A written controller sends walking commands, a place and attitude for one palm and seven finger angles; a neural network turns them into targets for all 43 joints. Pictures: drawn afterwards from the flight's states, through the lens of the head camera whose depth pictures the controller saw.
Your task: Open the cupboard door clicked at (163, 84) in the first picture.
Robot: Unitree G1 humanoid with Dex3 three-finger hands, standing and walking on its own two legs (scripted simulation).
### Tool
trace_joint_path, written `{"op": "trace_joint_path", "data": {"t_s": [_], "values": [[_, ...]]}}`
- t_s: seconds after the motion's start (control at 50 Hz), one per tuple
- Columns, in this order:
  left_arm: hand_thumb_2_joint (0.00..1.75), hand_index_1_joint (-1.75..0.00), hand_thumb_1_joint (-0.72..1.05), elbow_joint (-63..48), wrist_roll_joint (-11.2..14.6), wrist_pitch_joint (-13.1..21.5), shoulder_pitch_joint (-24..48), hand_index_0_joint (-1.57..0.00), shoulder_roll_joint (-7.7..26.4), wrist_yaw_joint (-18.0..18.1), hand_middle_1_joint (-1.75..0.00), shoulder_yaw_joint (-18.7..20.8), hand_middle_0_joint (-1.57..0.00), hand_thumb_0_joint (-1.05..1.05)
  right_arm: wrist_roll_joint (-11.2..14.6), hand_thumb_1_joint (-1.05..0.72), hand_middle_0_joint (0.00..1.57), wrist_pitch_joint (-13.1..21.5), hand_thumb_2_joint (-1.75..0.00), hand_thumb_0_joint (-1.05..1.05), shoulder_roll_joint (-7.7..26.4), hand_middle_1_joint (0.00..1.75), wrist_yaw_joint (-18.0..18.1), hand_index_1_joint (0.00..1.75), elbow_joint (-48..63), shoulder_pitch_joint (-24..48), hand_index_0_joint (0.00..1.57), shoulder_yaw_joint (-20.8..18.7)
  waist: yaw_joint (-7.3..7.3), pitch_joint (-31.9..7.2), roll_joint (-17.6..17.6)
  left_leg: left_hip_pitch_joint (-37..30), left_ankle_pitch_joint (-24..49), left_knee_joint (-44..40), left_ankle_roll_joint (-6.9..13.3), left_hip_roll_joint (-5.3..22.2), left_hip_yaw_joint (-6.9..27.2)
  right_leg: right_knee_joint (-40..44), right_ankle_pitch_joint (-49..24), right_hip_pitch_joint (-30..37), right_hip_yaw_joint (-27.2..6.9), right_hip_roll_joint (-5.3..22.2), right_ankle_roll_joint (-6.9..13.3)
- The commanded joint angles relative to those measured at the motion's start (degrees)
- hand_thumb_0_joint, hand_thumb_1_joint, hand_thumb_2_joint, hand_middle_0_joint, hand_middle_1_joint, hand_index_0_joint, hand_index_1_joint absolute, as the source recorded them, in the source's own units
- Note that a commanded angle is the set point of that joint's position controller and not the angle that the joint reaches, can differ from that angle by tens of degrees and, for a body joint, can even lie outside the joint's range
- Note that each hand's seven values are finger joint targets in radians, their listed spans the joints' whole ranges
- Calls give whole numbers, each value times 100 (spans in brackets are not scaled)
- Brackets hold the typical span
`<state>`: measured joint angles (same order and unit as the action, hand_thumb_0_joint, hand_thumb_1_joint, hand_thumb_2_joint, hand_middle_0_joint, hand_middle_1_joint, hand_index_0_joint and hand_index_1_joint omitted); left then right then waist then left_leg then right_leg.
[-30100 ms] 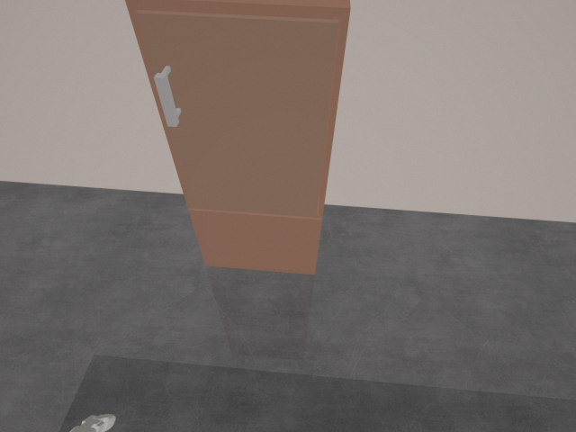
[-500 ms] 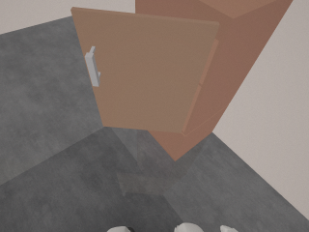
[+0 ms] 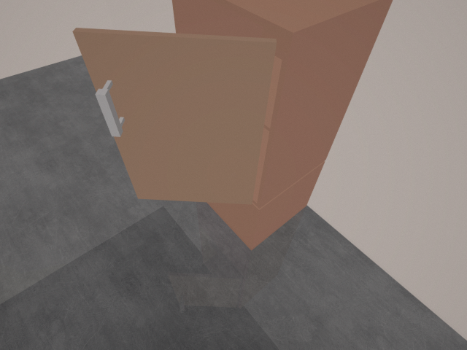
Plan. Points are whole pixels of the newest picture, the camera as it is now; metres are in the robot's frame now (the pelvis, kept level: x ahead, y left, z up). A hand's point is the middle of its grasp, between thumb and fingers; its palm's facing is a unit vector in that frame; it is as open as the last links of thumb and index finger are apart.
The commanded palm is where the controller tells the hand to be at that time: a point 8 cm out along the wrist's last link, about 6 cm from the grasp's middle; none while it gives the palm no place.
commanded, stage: come to a stop and stand still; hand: left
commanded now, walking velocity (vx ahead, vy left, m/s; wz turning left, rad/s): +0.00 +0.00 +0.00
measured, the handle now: (112, 108) +0.62 +0.33 +0.04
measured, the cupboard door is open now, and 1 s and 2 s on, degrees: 48 48 48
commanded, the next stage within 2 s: look again from close up in 0.20 s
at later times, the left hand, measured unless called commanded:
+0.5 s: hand out of the picture +0.01 +0.20 -0.17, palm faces +0.01 -0.97 -0.23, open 7.3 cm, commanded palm none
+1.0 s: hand out of the picture +0.02 +0.25 -0.16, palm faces -0.03 -0.96 -0.28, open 7.3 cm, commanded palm none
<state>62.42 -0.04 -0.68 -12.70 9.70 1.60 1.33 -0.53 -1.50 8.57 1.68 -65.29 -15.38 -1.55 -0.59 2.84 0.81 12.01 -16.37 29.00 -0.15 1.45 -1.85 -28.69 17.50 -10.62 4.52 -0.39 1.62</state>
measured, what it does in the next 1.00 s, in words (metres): shifts its weight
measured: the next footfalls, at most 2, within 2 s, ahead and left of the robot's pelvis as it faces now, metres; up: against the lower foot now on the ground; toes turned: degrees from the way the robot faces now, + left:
right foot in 1.66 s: +0.14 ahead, -0.05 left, +0.00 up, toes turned -9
left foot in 1.90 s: +0.18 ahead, +0.23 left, +0.00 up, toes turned +5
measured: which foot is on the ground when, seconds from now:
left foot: down 0.00-1.00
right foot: down 0.00-1.00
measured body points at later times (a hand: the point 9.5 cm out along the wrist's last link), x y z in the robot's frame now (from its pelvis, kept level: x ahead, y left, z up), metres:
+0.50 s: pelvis -0.01 +0.01 +0.00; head -0.01 +0.01 +0.45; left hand +0.01 +0.25 -0.15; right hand +0.02 -0.24 -0.15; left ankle -0.01 +0.12 -0.74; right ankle -0.02 -0.10 -0.74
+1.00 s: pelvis -0.04 +0.03 +0.01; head -0.05 +0.04 +0.46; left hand +0.02 +0.30 -0.13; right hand +0.01 -0.24 -0.13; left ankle -0.01 +0.12 -0.74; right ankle -0.02 -0.10 -0.74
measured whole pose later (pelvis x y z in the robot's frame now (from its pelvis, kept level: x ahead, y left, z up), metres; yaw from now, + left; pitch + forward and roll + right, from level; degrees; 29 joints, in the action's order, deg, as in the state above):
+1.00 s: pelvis -0.04 +0.03 +0.01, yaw -1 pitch -2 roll +0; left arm 58.6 -1.0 -0.4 -12.5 16.4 0.4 -0.3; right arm -1.1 0.3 15.9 -0.3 -59.7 -11.8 0.0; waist -0.1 0.4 0.3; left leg 11.3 -10.6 24.2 2.5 -0.8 -4.1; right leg -24.0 11.1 -10.5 2.4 1.8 -0.8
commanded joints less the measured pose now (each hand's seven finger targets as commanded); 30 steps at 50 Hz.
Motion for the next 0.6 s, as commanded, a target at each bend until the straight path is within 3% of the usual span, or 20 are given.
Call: {"op": "trace_joint_path", "data": {"t_s": [0.0, 0.04, 0.08, 0.16, 0.26, 0.28, 0.3, 0.32, 0.34, 0.38, 0.4, 0.42, 0.5, 0.58], "values": [[90, -30, 90, -42, 20, 64, -300, -20, 493, 22, -30, 38, -20, 0, -22, -90, 20, 154, -90, 0, 531, 30, 112, 30, 72, -101, 20, -23, 129, -220, -817, -168, 1581, -728, 118, 630, 499, 718, -1245, 237, -649, 650, 22], [90, -30, 90, 27, 12, 66, -328, -20, 466, 5, -30, 18, -20, 0, -24, -90, 20, 125, -90, 0, 493, 30, 102, 30, 57, -126, 20, -16, 119, -32, -347, -52, 884, -867, 71, 537, 452, 933, -870, 181, -713, 655, 38], [90, -30, 90, 73, -4, 82, -376, -20, 420, -2, -30, 3, -20, 0, -21, -90, 20, 116, -90, 0, 436, 30, 93, 30, 50, -179, 20, -11, 98, 118, -73, -86, 641, -932, 49, 470, 379, 1106, -629, 61, -749, 667, 41], [90, -30, 90, 132, -8, 115, -442, -20, 365, 4, -30, -25, -20, 0, -37, -90, 20, 114, -90, 0, 383, 30, 78, 30, -4, -290, 20, 3, 48, 242, 110, -189, 635, -938, 41, 394, 319, 1224, -468, -124, -831, 706, 61], [90, -30, 90, 194, -6, 147, -598, -20, 303, 17, -30, -36, -20, 0, -35, -90, 20, 144, -90, 0, 362, 30, 82, 30, -26, -367, 20, 34, 54, 204, 41, -249, 719, -971, 53, 407, 308, 1210, -595, -75, -807, 701, 69], [90, -30, 90, -392, -147, 284, -553, -20, 1414, 65, -30, -84, -20, 0, -56, -90, 20, 218, -90, 0, 1212, 30, -37, 30, 807, 152, 20, -11, -64, 916, -162, -30, 990, -777, 81, 257, 498, 984, -759, -649, -736, 527, 87], [90, -30, 90, -393, -113, 339, -574, -20, 1025, 95, -30, 103, -20, 0, -101, -90, 20, 374, -90, 0, 1082, 30, 26, 30, 891, 42, 20, -156, 15, -182, -806, -110, 1069, -374, 162, 411, 447, 595, -784, -268, -895, 746, 132], [90, -30, 90, -458, -108, 386, -607, -20, 1120, 85, -30, 89, -20, 0, -76, -90, 20, 432, -90, 0, 1041, 30, 65, 30, 908, -43, 20, -165, -17, -929, -683, -324, 1436, -129, 226, 400, 503, 483, -1399, 79, -943, 752, 225], [90, -30, 90, -489, -106, 388, -633, -20, 1012, 77, -30, 120, -20, 0, -61, -90, 20, 437, -90, 0, 1003, 30, 85, 30, 940, -113, 20, -180, -24, -1059, -324, -257, 1332, -48, 240, 383, 430, 503, -1631, 193, -971, 813, 268], [90, -30, 90, -558, -105, 340, -664, -20, 902, 73, -30, 87, -20, 0, -81, -90, 20, 381, -90, 0, 896, 30, 58, 30, 1002, -185, 20, -134, -37, -780, 385, 3, 1060, -43, 252, 296, 305, 504, -1880, 208, -978, 828, 280], [90, -30, 90, -589, -106, 316, -608, -20, 928, 74, -30, 108, -20, 0, -70, -90, 20, 361, -90, 0, 947, 30, 55, 30, 1010, -169, 20, -160, -56, -479, 451, 119, 884, -91, 246, 279, 258, 533, -1719, 51, -966, 842, 273], [90, -30, 90, -649, -108, 302, -527, -20, 1026, 72, -30, 120, -20, 0, -60, -90, 20, 351, -90, 0, 1043, 30, 54, 30, 1037, -117, 20, -177, -60, -199, 356, 180, 916, -160, 250, 296, 274, 531, -1638, -110, -942, 809, 273], [90, -30, 90, -759, -90, 272, -437, -20, 1166, 52, -30, 117, -20, 0, -67, -90, 20, 368, -90, 0, 1258, 30, 32, 30, 1094, 93, 20, -164, 25, -272, -201, -11, 1578, -295, 300, 457, 370, 322, -1701, -82, -758, 655, 199], [90, -30, 90, -832, -89, 246, -206, -20, 1336, 15, -30, 102, -20, 0, -78, -90, 20, 358, -90, 0, 1436, 30, -11, 30, 1143, 347, 20, -134, 61, -204, -104, 26, 1318, -520, 307, 504, 428, 495, -1285, -78, -763, 648, 138]]}}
